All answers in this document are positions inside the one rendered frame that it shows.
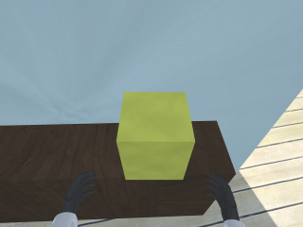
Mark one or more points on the pedestal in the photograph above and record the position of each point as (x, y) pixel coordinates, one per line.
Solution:
(38, 164)

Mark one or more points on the right robot hand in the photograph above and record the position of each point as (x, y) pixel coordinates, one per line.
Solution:
(225, 197)

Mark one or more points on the left robot hand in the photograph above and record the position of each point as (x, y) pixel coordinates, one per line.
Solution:
(75, 192)

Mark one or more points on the carton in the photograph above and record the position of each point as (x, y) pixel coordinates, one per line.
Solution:
(155, 136)

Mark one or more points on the left robot forearm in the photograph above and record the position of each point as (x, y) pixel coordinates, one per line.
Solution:
(65, 219)

